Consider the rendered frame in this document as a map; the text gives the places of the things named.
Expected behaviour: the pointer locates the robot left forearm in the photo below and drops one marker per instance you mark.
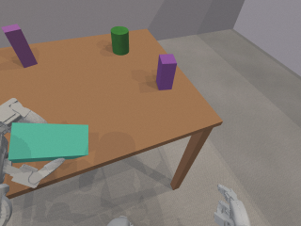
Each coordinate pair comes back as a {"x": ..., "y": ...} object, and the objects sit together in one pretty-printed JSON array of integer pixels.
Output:
[{"x": 5, "y": 205}]

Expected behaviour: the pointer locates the sponge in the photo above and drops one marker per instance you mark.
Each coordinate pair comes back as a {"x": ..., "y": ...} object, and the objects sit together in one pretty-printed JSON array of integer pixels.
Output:
[{"x": 35, "y": 142}]

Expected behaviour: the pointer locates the table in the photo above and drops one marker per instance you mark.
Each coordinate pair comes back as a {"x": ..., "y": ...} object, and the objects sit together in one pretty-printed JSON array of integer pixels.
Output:
[{"x": 81, "y": 81}]

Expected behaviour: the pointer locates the right robot hand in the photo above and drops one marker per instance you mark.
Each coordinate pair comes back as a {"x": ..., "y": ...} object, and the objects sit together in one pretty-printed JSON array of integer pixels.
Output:
[{"x": 234, "y": 214}]

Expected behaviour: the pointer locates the left robot hand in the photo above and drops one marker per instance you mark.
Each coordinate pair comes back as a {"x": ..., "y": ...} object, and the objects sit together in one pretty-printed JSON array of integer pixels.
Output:
[{"x": 13, "y": 111}]

